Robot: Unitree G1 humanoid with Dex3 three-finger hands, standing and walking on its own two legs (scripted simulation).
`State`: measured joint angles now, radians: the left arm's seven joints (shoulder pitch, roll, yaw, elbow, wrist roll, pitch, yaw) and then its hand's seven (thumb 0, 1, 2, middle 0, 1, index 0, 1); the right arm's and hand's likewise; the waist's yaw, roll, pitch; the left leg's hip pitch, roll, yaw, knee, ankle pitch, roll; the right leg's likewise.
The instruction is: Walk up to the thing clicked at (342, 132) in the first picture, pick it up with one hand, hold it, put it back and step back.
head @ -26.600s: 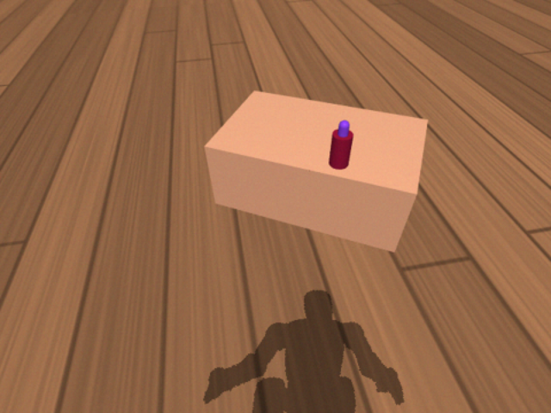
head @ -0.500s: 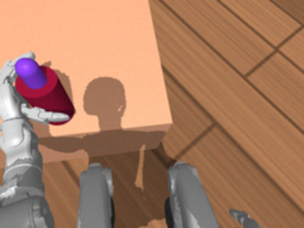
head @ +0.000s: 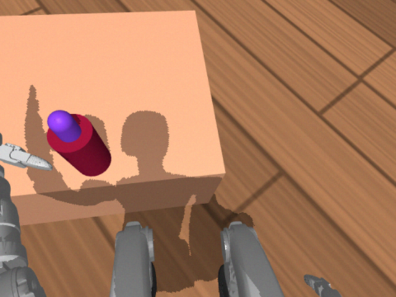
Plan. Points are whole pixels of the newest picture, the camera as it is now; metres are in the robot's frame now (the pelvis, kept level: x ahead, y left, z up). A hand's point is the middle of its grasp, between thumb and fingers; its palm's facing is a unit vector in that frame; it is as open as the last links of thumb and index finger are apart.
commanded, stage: rise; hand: left
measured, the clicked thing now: (78, 142) +0.45 +0.24 -0.05
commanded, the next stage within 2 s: home in 0.04 s
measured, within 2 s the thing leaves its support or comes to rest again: neither
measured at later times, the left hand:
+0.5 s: hand out of the picture +0.37 +0.38 +0.13, palm faces +0.44 -0.79 -0.43, open 17.4 cm
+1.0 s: hand (4, 285) +0.22 +0.20 +0.16, palm faces +0.21 -0.94 -0.27, open 17.3 cm
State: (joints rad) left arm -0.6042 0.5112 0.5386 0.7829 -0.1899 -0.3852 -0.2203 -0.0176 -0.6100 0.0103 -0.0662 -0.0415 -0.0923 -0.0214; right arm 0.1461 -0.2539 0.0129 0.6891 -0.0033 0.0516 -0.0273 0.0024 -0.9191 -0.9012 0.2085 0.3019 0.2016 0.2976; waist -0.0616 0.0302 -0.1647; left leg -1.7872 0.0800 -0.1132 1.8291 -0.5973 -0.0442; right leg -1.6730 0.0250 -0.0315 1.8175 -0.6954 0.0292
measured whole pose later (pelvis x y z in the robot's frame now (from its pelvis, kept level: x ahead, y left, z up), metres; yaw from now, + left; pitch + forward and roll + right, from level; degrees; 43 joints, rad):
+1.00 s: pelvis +0.06 +0.00 +0.22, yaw +5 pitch +7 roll -1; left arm 0.42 0.20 -0.03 0.14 -0.04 0.14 0.14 -0.01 -0.51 0.07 -0.06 -0.06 -0.06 -0.06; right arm 0.21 -0.20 0.04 0.51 0.03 0.00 -0.14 0.01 -0.90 -0.90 0.21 0.30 0.20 0.30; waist 0.00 0.04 -0.09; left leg -0.61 0.06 -0.03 0.88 -0.39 -0.03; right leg -0.52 -0.02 -0.02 0.86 -0.46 0.03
